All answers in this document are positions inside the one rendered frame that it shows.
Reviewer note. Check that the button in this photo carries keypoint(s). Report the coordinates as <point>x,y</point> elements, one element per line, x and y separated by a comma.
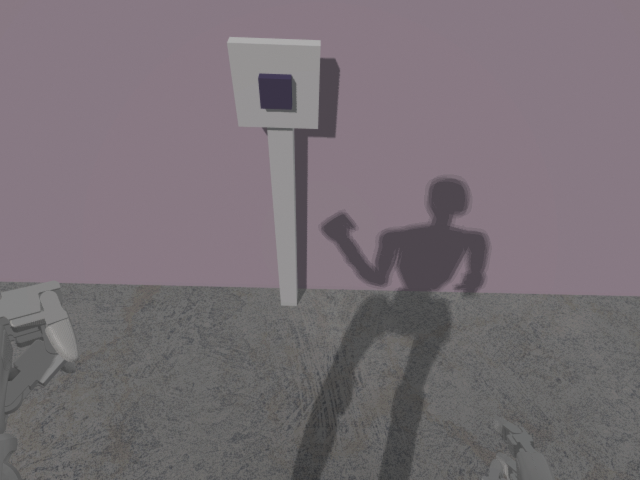
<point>275,91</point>

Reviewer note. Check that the panel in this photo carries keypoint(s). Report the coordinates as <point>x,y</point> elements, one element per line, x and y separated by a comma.
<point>300,58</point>

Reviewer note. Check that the robot left hand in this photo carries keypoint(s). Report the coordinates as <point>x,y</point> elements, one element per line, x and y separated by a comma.
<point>29,316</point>

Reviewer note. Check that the robot right hand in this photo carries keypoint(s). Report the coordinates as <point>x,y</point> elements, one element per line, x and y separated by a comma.
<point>529,464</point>

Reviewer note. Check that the robot left forearm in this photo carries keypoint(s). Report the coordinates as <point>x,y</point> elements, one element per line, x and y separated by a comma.
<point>8,445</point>

